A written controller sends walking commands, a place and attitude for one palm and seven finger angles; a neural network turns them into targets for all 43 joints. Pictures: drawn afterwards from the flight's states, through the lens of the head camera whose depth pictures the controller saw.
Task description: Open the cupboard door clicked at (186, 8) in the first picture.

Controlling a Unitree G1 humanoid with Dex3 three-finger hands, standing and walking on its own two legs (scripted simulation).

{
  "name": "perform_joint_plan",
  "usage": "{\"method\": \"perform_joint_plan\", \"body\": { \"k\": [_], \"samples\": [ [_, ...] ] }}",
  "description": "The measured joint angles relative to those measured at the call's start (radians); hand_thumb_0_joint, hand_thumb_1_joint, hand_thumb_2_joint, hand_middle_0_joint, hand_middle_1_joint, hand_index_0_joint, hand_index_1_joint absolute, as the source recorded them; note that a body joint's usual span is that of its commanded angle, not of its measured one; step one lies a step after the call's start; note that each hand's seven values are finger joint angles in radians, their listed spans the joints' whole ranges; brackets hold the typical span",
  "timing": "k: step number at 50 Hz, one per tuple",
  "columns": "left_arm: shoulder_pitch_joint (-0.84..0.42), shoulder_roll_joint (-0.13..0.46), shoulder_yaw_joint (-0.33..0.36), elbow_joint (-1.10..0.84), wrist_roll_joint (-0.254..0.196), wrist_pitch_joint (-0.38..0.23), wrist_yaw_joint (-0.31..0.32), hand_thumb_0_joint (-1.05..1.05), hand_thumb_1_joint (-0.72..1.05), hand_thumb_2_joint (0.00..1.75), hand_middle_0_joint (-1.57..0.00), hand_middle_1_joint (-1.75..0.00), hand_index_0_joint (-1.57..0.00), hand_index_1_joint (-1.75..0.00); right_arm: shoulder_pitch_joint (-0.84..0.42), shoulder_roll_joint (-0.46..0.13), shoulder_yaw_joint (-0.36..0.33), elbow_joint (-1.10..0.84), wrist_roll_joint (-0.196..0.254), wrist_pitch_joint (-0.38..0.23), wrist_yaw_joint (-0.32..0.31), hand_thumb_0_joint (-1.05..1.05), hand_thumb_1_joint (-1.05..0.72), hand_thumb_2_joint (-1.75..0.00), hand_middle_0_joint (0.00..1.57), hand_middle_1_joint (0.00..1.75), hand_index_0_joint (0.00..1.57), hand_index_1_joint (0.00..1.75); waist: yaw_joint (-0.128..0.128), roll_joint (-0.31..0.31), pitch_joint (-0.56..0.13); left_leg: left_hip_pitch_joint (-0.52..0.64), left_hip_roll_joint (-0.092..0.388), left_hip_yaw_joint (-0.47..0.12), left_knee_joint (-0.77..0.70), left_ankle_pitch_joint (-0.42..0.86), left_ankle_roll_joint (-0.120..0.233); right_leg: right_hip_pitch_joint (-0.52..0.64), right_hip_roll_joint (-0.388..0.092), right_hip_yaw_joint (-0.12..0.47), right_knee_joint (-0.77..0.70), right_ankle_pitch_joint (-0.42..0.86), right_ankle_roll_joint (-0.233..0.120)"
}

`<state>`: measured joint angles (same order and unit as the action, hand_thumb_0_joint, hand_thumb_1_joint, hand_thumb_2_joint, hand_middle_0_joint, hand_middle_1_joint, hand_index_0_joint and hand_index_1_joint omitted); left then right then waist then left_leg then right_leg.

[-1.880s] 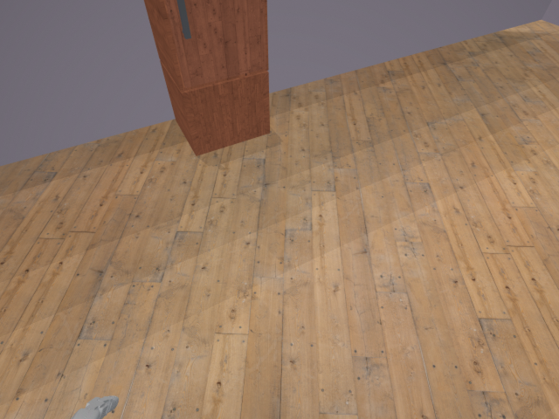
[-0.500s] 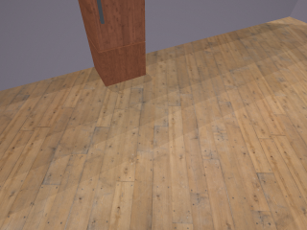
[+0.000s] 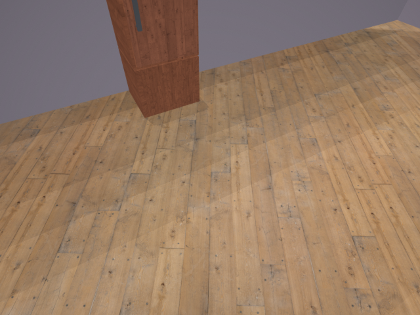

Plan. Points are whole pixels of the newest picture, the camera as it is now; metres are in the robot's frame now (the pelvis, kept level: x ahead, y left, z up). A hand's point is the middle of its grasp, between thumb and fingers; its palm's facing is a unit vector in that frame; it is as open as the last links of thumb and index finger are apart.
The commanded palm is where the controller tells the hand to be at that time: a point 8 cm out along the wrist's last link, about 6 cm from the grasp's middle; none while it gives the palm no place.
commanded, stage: walk to a spot facing it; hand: left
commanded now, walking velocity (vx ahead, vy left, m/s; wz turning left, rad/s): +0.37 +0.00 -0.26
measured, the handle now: (135, 13) +1.54 +0.50 -0.03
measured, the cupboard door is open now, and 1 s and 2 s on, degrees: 0 0 0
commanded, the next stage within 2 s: none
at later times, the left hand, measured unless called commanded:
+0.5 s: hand out of the picture +0.07 +0.20 -0.20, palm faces -0.07 -0.99 -0.12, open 7.4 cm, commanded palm none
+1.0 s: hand (167, 209) +0.44 +0.15 -0.20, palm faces -0.20 -0.96 -0.17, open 7.4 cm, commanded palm none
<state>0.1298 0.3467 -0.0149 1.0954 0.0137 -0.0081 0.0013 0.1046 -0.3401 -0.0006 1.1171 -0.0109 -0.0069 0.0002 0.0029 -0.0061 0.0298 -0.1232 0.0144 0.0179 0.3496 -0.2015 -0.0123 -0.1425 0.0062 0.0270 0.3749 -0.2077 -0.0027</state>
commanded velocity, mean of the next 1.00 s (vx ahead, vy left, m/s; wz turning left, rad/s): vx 0.37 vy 0.00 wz -0.17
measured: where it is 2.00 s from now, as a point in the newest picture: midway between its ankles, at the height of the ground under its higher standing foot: (233, 204)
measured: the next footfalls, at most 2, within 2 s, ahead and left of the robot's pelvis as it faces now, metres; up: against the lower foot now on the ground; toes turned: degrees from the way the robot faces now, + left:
right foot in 0.80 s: +0.40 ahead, -0.09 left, +0.00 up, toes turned -19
left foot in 1.24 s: +0.66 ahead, +0.11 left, +0.00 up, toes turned -2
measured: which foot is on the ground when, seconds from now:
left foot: down 0.00-0.80, up 0.82-1.00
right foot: down 0.00-0.42, up 0.44-0.78, down 0.80-1.00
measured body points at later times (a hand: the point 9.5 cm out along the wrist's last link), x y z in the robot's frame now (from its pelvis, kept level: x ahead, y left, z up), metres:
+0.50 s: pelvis +0.13 +0.03 -0.02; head +0.15 +0.06 +0.43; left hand +0.07 +0.25 -0.19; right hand +0.08 -0.20 -0.16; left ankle +0.03 +0.12 -0.75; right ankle +0.03 -0.09 -0.67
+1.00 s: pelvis +0.37 -0.01 -0.02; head +0.38 +0.00 +0.43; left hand +0.45 +0.20 -0.18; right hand +0.32 -0.23 -0.17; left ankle +0.39 +0.13 -0.66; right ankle +0.37 -0.07 -0.75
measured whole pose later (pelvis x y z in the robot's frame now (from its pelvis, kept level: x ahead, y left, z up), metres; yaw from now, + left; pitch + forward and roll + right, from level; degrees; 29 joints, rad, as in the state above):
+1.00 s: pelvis +0.37 -0.01 -0.02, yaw -13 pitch -2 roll -2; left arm 0.26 0.17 0.04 1.08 0.03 -0.06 0.01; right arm 0.29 -0.13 -0.05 1.06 -0.02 -0.03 -0.01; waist -0.03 0.00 0.06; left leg -0.53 0.16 0.04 1.21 -0.33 0.01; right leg -0.23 0.06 -0.16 0.53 -0.28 -0.10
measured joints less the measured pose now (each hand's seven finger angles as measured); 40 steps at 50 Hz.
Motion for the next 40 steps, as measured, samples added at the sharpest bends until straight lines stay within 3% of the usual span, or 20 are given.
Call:
{"method": "perform_joint_plan", "body": {
  "k": [9, 18, 20, 22, 25, 28, 31, 34, 36, 38, 40],
  "samples": [
    [0.126, -0.070, 0.009, -0.002, 0.011, 0.024, -0.015, 0.01, 0.90, 0.90, -0.20, -0.30, -0.20, -0.30, 0.104, 0.068, -0.001, -0.002, -0.015, 0.016, 0.009, 0.01, -0.90, -0.89, 0.20, 0.30, 0.20, 0.30, 0.012, -0.001, -0.059, -0.022, 0.017, 0.035, 0.123, -0.126, 0.005, -0.036, 0.017, 0.031, 0.119, -0.103, -0.013],
    [0.262, -0.168, 0.029, 0.022, 0.011, -0.017, -0.007, 0.01, 0.90, 0.90, -0.20, -0.30, -0.20, -0.30, 0.213, 0.132, -0.015, 0.018, -0.005, -0.003, 0.001, 0.01, -0.90, -0.89, 0.20, 0.30, 0.20, 0.30, 0.013, 0.007, -0.037, -0.090, 0.047, 0.065, 0.343, -0.265, 0.012, -0.012, 0.037, 0.028, 0.186, -0.215, -0.008],
    [0.287, -0.178, 0.035, 0.030, 0.011, -0.023, -0.001, 0.01, 0.90, 0.90, -0.20, -0.30, -0.20, -0.30, 0.210, 0.145, -0.016, 0.015, -0.003, -0.015, -0.001, 0.01, -0.90, -0.89, 0.20, 0.30, 0.20, 0.30, 0.022, -0.015, -0.024, -0.081, 0.036, 0.093, 0.292, -0.251, 0.024, -0.002, 0.025, 0.047, 0.198, -0.236, -0.001],
    [0.305, -0.184, 0.039, 0.053, 0.005, -0.011, 0.000, 0.01, 0.90, 0.90, -0.20, -0.30, -0.20, -0.30, 0.203, 0.159, -0.021, 0.005, -0.008, -0.048, -0.006, 0.01, -0.90, -0.89, 0.20, 0.30, 0.20, 0.30, 0.021, -0.040, -0.015, -0.034, 0.025, 0.139, 0.263, -0.263, 0.039, -0.072, 0.014, 0.050, 0.383, -0.254, -0.018],
    [0.287, -0.186, 0.044, 0.079, 0.009, 0.012, 0.000, 0.01, 0.90, 0.90, -0.20, -0.30, -0.20, -0.30, 0.247, 0.179, -0.018, -0.015, -0.014, -0.085, -0.026, 0.01, -0.90, -0.89, 0.20, 0.30, 0.20, 0.30, -0.017, -0.024, -0.013, 0.054, 0.034, 0.152, 0.193, -0.274, 0.043, -0.215, 0.014, -0.018, 0.715, -0.249, -0.034],
    [0.230, -0.162, 0.060, 0.050, 0.014, 0.019, -0.008, 0.01, 0.91, 0.90, -0.20, -0.30, -0.20, -0.30, 0.305, 0.212, -0.011, 0.004, -0.017, -0.087, -0.034, 0.01, -0.90, -0.89, 0.20, 0.30, 0.20, 0.30, -0.024, -0.024, -0.006, 0.142, 0.037, 0.162, 0.098, -0.260, 0.038, -0.353, -0.015, -0.068, 0.851, -0.183, -0.036],
    [0.153, -0.144, 0.068, -0.004, 0.015, 0.021, -0.017, 0.01, 0.91, 0.90, -0.20, -0.30, -0.20, -0.30, 0.359, 0.244, -0.001, 0.039, -0.016, -0.080, -0.038, 0.00, -0.90, -0.89, 0.20, 0.30, 0.20, 0.30, -0.009, -0.027, 0.009, 0.225, 0.033, 0.185, 0.005, -0.251, 0.027, -0.462, -0.042, -0.104, 0.809, -0.095, -0.035],
    [0.068, -0.144, 0.067, -0.053, 0.011, 0.016, -0.024, 0.01, 0.91, 0.90, -0.20, -0.30, -0.19, -0.30, 0.395, 0.266, 0.006, 0.067, -0.012, -0.072, -0.040, 0.01, -0.90, -0.89, 0.20, 0.30, 0.20, 0.30, -0.006, -0.015, 0.039, 0.303, 0.029, 0.207, -0.070, -0.254, 0.016, -0.486, -0.046, -0.160, 0.593, -0.009, -0.044],
    [0.021, -0.147, 0.064, -0.080, 0.010, 0.003, -0.024, 0.01, 0.91, 0.90, -0.20, -0.30, -0.19, -0.30, 0.409, 0.272, 0.006, 0.083, -0.008, -0.066, -0.039, 0.01, -0.90, -0.89, 0.20, 0.30, 0.20, 0.30, -0.011, -0.003, 0.065, 0.342, 0.035, 0.221, -0.071, -0.276, 0.009, -0.456, -0.020, -0.196, 0.448, 0.010, -0.063],
    [0.001, -0.146, 0.062, -0.097, 0.012, -0.016, -0.021, 0.01, 0.91, 0.90, -0.20, -0.30, -0.19, -0.30, 0.422, 0.273, -0.001, 0.101, -0.005, -0.055, -0.035, 0.01, -0.90, -0.89, 0.21, 0.30, 0.21, 0.30, -0.007, -0.003, 0.077, 0.356, 0.042, 0.240, 0.013, -0.306, 0.003, -0.393, 0.012, -0.221, 0.349, 0.025, -0.087],
    [0.009, -0.144, 0.064, -0.102, 0.019, -0.040, -0.018, 0.01, 0.91, 0.90, -0.20, -0.30, -0.19, -0.30, 0.439, 0.270, -0.011, 0.115, 0.002, -0.044, -0.030, 0.01, -0.90, -0.89, 0.21, 0.30, 0.21, 0.30, 0.002, -0.017, 0.066, 0.291, 0.059, 0.243, 0.267, -0.290, 0.006, -0.300, 0.027, -0.229, 0.273, 0.026, -0.130]
  ]
}}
